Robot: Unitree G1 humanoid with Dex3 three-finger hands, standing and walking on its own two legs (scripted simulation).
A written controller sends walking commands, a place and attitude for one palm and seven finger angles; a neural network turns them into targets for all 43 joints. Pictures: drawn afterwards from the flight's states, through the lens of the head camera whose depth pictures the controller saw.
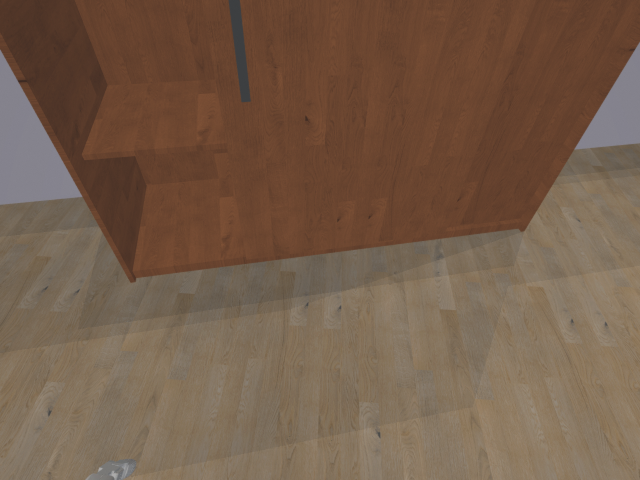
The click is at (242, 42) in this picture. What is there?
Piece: wardrobe's sliding door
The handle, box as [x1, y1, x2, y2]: [229, 0, 250, 101]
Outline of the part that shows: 229,0 241,101 250,101 239,0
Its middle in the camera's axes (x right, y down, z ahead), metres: -0.19 -0.48 +0.89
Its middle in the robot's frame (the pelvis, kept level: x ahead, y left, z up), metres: +1.00 +0.26 +0.14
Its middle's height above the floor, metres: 0.91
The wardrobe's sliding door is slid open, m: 0.43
